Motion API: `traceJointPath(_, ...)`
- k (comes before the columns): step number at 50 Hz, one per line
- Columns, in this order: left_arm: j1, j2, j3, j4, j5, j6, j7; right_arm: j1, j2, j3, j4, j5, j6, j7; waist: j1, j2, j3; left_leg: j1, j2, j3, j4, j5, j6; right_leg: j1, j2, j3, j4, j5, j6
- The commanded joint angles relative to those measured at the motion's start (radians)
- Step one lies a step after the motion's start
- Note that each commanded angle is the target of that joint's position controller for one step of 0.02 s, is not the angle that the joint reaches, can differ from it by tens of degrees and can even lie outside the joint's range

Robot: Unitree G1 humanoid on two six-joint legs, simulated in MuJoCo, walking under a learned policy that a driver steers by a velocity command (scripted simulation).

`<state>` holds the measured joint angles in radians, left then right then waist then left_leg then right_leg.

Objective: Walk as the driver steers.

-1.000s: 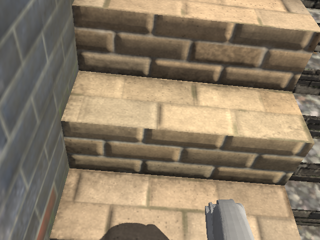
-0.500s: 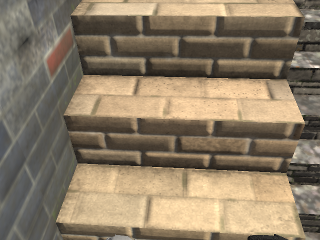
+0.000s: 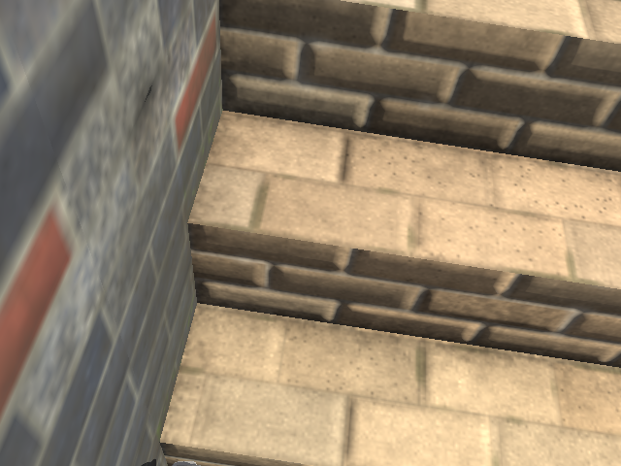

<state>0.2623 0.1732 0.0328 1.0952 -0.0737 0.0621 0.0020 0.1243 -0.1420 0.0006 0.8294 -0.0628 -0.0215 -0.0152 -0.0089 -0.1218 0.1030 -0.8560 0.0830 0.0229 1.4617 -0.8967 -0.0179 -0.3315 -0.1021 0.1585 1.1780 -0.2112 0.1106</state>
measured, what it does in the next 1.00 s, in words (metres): goes down: right foot 0.22 m lower, then left foot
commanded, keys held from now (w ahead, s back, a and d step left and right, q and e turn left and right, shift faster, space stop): no key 0.48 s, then w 0.52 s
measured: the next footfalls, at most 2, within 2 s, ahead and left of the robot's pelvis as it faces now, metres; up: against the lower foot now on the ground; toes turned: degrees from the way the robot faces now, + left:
right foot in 0.42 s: -0.06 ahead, -0.26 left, -0.22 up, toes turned -2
left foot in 0.70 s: -0.08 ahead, +0.01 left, -0.22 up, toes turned +4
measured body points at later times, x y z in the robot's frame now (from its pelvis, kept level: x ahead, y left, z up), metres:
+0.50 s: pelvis -0.09 -0.11 -0.09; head -0.11 -0.15 +0.36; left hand -0.09 +0.15 -0.21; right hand +0.19 -0.31 -0.12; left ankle -0.06 +0.06 -0.48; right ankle -0.10 -0.25 -0.79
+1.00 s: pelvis -0.09 -0.14 -0.04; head -0.11 -0.15 +0.41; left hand +0.04 +0.08 -0.15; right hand -0.05 -0.41 -0.18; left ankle -0.12 +0.00 -0.78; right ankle -0.09 -0.24 -0.75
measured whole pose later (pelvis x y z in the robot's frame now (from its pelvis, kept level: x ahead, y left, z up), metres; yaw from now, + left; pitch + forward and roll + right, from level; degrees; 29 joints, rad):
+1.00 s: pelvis -0.09 -0.14 -0.04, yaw -1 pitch +2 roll +1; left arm 0.21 0.17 -0.01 0.74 -0.01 0.00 0.01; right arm 0.36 -0.25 -0.02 0.88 0.00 -0.02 -0.06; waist 0.03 0.01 -0.08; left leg -0.18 0.06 0.08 0.43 -0.27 0.06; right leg -0.41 0.00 -0.04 0.78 -0.21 -0.06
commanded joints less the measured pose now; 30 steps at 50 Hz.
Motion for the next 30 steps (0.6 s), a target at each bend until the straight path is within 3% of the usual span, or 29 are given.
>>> traceJointPath(1,-0.084,0.033,0.008,-0.193,0.021,-0.030,0.021,0.230,-0.231,-0.094,0.000,0.042,0.024,-0.022,-0.031,0.463,-0.369,0.605,0.241,-0.546,-0.667,0.769,0.186,-0.364,0.184,0.187,0.597,0.025,-0.003)
traceJointPath(2,-0.153,0.086,0.014,-0.264,0.069,-0.005,0.035,0.140,-0.170,-0.078,-0.032,0.028,0.019,-0.051,-0.019,0.397,-0.232,0.422,0.241,-0.574,-0.678,0.507,0.173,-0.363,0.160,0.187,0.630,0.082,-0.026)
traceJointPath(3,-0.217,0.110,0.013,-0.310,0.119,0.024,0.032,0.063,-0.119,-0.062,-0.072,0.015,0.010,-0.075,-0.020,0.319,-0.127,0.284,0.217,-0.525,-0.676,0.386,0.164,-0.323,0.163,0.159,0.628,0.102,-0.034)
traceJointPath(5,-0.154,0.119,0.021,-0.338,0.111,0.039,0.013,0.098,-0.097,-0.056,-0.109,0.022,-0.003,-0.113,0.010,0.272,-0.102,0.264,0.206,-0.465,-0.669,0.332,0.168,-0.291,0.193,0.162,0.600,0.192,-0.039)
traceJointPath(6,-0.122,0.119,0.026,-0.352,0.097,0.039,0.005,0.104,-0.115,-0.058,-0.121,0.022,-0.005,-0.124,0.030,0.266,-0.105,0.260,0.213,-0.438,-0.674,0.309,0.167,-0.273,0.200,0.153,0.606,0.219,-0.039)
traceJointPath(8,-0.035,0.122,0.033,-0.363,0.086,0.052,0.018,0.113,-0.141,-0.057,-0.165,0.025,-0.003,-0.128,0.058,0.204,-0.079,0.216,0.242,-0.364,-0.674,0.378,0.175,-0.242,0.212,0.114,0.616,0.185,-0.020)
traceJointPath(9,0.009,0.112,0.030,-0.374,0.084,0.057,0.023,0.088,-0.159,-0.057,-0.188,0.025,0.000,-0.124,0.084,0.236,-0.076,0.178,0.233,-0.331,-0.664,0.353,0.187,-0.231,0.214,0.096,0.648,0.171,-0.011)
traceJointPath(10,0.057,0.107,0.026,-0.373,0.068,0.061,0.020,0.060,-0.175,-0.059,-0.217,0.021,0.012,-0.122,0.108,0.282,-0.096,0.149,0.223,-0.285,-0.657,0.280,0.174,-0.202,0.201,0.091,0.656,0.152,-0.012)
traceJointPath(11,0.094,0.120,0.030,-0.375,0.050,0.065,0.029,0.030,-0.193,-0.058,-0.246,0.011,0.025,-0.117,0.130,0.314,-0.092,0.087,0.215,-0.206,-0.644,0.251,0.156,-0.146,0.183,0.069,0.619,0.100,-0.004)
traceJointPath(12,0.138,0.121,0.030,-0.377,0.047,0.068,0.042,-0.004,-0.202,-0.055,-0.278,0.008,0.033,-0.105,0.147,0.329,-0.098,0.071,0.207,-0.155,-0.622,0.265,0.142,-0.122,0.175,0.043,0.600,0.073,0.004)
traceJointPath(13,0.181,0.123,0.025,-0.369,0.042,0.067,0.061,-0.027,-0.199,-0.051,-0.300,-0.007,0.044,-0.102,0.161,0.332,-0.091,0.037,0.189,-0.093,-0.594,0.307,0.130,-0.077,0.177,0.016,0.548,0.083,0.015)
traceJointPath(14,0.298,0.121,0.023,-0.337,0.044,0.071,0.072,-0.067,-0.241,-0.062,-0.303,-0.004,0.051,-0.090,0.210,0.384,-0.111,0.021,0.184,-0.046,-0.558,0.341,0.100,-0.006,0.136,-0.012,0.409,0.043,0.016)
traceJointPath(15,0.332,0.131,0.026,-0.306,0.036,0.075,0.070,-0.143,-0.259,-0.071,-0.316,-0.014,0.047,-0.063,0.224,0.350,-0.127,0.006,0.186,-0.009,-0.521,0.447,0.079,0.061,0.102,-0.107,0.286,0.063,0.003)
traceJointPath(16,0.363,0.114,0.016,-0.301,0.055,0.077,0.072,-0.137,-0.238,-0.064,-0.318,0.020,0.045,-0.053,0.226,0.332,-0.112,0.092,0.157,0.034,-0.453,0.476,0.060,0.005,0.032,-0.169,-0.012,0.111,-0.038)
traceJointPath(17,0.286,0.068,-0.005,-0.295,0.086,0.086,0.059,-0.121,-0.187,-0.062,-0.324,0.052,0.036,-0.057,0.142,0.316,-0.069,0.106,0.185,-0.018,-0.373,0.457,0.066,-0.042,-0.030,-0.166,-0.245,0.154,-0.102)
traceJointPath(18,0.239,0.084,-0.003,-0.289,0.124,0.101,0.052,-0.144,-0.115,-0.040,-0.337,0.073,0.036,-0.083,0.095,0.220,-0.058,0.079,0.184,-0.041,-0.314,0.442,0.090,0.005,-0.023,-0.262,-0.481,0.328,-0.157)
traceJointPath(19,0.208,0.065,-0.012,-0.272,0.154,0.108,0.047,-0.123,-0.088,-0.039,-0.341,0.079,0.039,-0.105,0.047,0.186,-0.042,0.065,0.177,-0.051,-0.169,0.462,0.088,0.015,-0.055,-0.239,-0.649,0.357,-0.207)
traceJointPath(20,0.099,0.107,-0.007,-0.301,0.148,0.105,0.036,-0.068,-0.002,-0.019,-0.315,0.077,0.044,-0.113,-0.010,0.001,-0.066,0.066,0.080,0.033,0.195,0.396,0.080,-0.012,-0.062,-0.272,-0.815,0.365,-0.268)
traceJointPath(21,-0.055,0.079,-0.023,-0.351,0.165,0.091,0.020,-0.009,0.038,-0.009,-0.294,0.071,0.056,-0.108,-0.038,-0.114,-0.055,0.006,-0.037,0.090,0.738,0.166,0.053,-0.121,-0.012,-0.249,-0.844,0.329,-0.296)
traceJointPath(22,-0.202,0.134,-0.055,-0.456,0.206,0.045,0.001,0.060,0.063,-0.017,-0.310,0.091,0.060,-0.084,-0.157,-0.137,-0.065,-0.062,-0.159,-0.029,1.078,0.334,-0.010,-0.267,0.004,-0.097,-0.541,0.694,-0.213)
traceJointPath(23,-0.122,0.217,-0.028,-0.432,0.202,0.034,-0.029,0.128,0.086,0.004,-0.266,0.125,0.042,-0.080,-0.153,-0.089,-0.091,-0.124,-0.172,-0.192,1.078,0.481,-0.050,-0.266,-0.097,-0.005,-0.612,0.623,-0.194)
traceJointPath(24,-0.005,0.301,0.016,-0.402,0.142,0.022,-0.038,0.189,0.050,0.008,-0.209,0.117,0.035,-0.076,-0.092,-0.088,-0.065,-0.220,-0.129,-0.171,0.962,0.594,-0.081,-0.169,-0.176,0.095,-0.749,0.125,-0.247)
traceJointPath(25,-0.084,0.301,0.020,-0.427,0.111,-0.011,-0.018,0.093,-0.018,0.006,-0.199,0.109,0.043,-0.088,-0.032,-0.120,0.026,-0.245,-0.027,-0.216,0.807,0.768,-0.081,-0.180,-0.257,0.313,-0.865,-0.254,-0.310)
traceJointPath(26,-0.147,0.197,-0.006,-0.437,0.109,-0.039,0.014,-0.034,-0.126,-0.016,-0.207,0.075,0.043,-0.108,0.011,-0.087,0.085,-0.258,0.017,-0.179,0.559,0.908,-0.079,-0.146,-0.249,0.398,-0.916,-0.420,-0.343)
traceJointPath(27,-0.142,0.179,-0.011,-0.449,0.144,-0.066,0.042,-0.106,-0.178,-0.035,-0.206,0.069,0.044,-0.120,0.038,-0.136,0.065,-0.220,0.026,-0.158,0.439,0.964,-0.069,-0.088,-0.300,0.486,-0.919,-0.440,-0.401)
traceJointPath(28,-0.110,0.186,-0.001,-0.443,0.156,-0.078,0.058,-0.122,-0.204,-0.048,-0.185,0.068,0.041,-0.123,0.061,-0.150,-0.011,-0.174,0.017,-0.138,0.356,0.944,-0.059,0.017,-0.316,0.494,-0.931,-0.448,-0.423)
traceJointPath(29,-0.057,0.207,0.015,-0.429,0.145,-0.083,0.072,-0.155,-0.211,-0.047,-0.186,0.075,0.035,-0.120,0.073,-0.189,-0.035,-0.159,0.026,-0.132,0.165,0.862,-0.045,0.123,-0.306,0.476,-0.941,-0.493,-0.399)
traceJointPath(30,-0.054,0.190,0.020,-0.415,0.113,-0.079,0.082,-0.153,-0.192,-0.037,-0.173,0.074,0.044,-0.099,0.066,-0.187,-0.066,0.028,0.020,-0.079,-0.125,0.750,-0.028,0.074,-0.237,0.371,-0.904,-0.527,-0.335)
Keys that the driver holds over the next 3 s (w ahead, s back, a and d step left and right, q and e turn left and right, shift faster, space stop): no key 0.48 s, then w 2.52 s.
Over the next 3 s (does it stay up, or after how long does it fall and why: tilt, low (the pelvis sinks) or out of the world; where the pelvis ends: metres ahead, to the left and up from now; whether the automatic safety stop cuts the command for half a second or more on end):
stays up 0.66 -0.28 0.60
